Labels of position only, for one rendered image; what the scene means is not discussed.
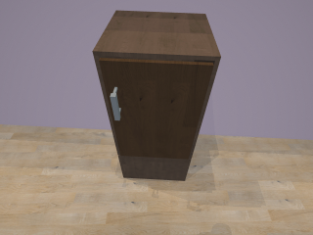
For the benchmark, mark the cupboard door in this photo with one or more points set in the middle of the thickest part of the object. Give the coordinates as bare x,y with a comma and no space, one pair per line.
161,103

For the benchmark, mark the handle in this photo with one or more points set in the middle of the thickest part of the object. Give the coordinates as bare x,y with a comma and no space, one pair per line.
115,106

